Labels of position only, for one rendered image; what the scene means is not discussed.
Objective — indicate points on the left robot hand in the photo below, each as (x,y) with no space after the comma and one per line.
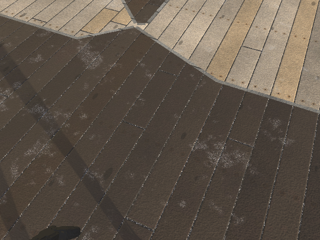
(58,233)

